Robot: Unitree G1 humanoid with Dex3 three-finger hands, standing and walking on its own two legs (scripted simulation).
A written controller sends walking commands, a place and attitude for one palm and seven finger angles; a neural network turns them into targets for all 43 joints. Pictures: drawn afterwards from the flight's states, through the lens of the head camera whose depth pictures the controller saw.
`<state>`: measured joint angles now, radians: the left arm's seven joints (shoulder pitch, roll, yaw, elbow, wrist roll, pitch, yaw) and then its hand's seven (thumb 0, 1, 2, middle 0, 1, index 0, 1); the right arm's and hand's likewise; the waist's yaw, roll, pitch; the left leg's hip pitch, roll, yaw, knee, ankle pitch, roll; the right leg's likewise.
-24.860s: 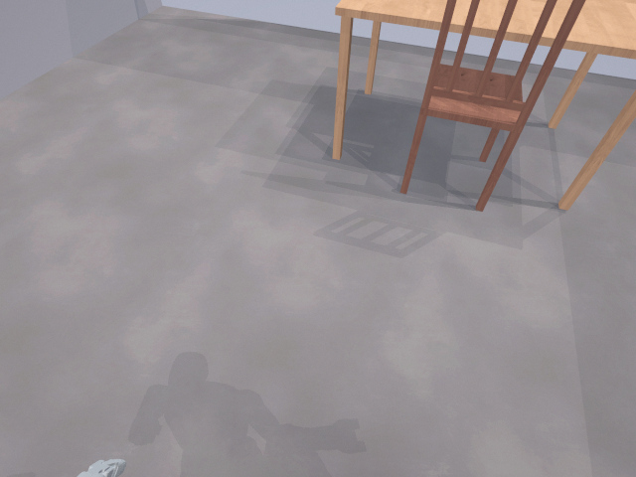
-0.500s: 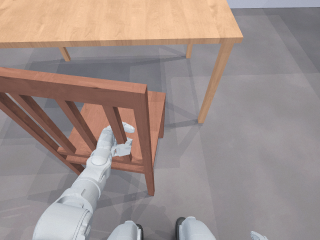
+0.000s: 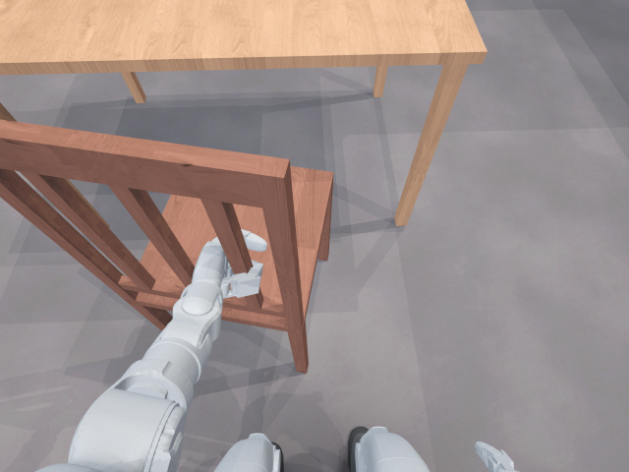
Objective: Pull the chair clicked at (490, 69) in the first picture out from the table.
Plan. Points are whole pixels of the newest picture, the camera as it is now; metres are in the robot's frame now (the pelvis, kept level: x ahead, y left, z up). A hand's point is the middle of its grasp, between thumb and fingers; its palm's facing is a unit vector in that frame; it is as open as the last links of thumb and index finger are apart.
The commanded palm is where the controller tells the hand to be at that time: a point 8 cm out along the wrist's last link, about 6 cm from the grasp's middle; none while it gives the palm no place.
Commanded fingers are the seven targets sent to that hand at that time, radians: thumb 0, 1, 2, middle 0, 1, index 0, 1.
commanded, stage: step backward, pulling the chair out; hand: left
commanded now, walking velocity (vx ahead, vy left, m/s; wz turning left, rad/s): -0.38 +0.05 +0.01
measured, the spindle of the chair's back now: (171, 250) +0.41 +0.22 -0.05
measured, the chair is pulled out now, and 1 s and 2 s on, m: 0.34 0.48 0.62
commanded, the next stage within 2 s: stop walking, hand still on the chair in 1.12 s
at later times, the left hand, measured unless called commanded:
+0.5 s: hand (247, 322) +0.30 +0.10 -0.06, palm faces -0.10 -0.98 -0.15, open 5.8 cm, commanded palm +0.32 +0.15 -0.06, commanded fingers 0.00 0.90 0.90 -0.50 -1.45 -0.50 -1.45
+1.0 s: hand (238, 382) +0.23 +0.10 -0.06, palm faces -0.13 -0.98 -0.14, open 5.7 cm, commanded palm +0.23 +0.16 -0.05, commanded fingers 0.00 0.90 0.90 -0.50 -1.45 -0.50 -1.45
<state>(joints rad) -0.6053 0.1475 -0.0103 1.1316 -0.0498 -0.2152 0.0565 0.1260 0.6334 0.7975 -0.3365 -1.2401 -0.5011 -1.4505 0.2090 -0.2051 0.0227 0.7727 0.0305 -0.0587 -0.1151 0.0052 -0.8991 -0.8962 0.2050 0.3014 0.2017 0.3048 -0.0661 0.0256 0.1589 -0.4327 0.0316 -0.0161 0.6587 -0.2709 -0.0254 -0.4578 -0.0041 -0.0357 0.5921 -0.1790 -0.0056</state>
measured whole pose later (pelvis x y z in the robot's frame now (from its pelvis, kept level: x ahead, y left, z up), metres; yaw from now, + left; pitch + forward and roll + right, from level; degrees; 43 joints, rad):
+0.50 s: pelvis -0.06 +0.01 +0.00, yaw +0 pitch +2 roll +0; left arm -0.58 0.13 0.00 1.14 -0.05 -0.20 0.06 0.13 0.63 0.78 -0.34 -1.23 -0.50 -1.45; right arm 0.23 -0.25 0.02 0.80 0.04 -0.07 -0.12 0.01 -0.90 -0.90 0.21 0.30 0.20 0.30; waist -0.08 0.01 0.14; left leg -0.43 -0.01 -0.04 0.77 -0.45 -0.03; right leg -0.47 -0.04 -0.03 0.59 -0.15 0.00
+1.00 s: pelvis -0.15 +0.02 +0.00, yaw +0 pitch +2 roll +1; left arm -0.61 0.13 -0.03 1.11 -0.05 -0.15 0.06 0.13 0.65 0.76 -0.32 -1.26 -0.50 -1.45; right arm 0.22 -0.26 0.01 0.77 0.03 -0.05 -0.13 0.01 -0.90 -0.90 0.20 0.30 0.20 0.30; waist -0.08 -0.02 0.16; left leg -0.36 -0.01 0.00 0.61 -0.26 0.00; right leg -0.48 -0.06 -0.01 0.61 -0.19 0.02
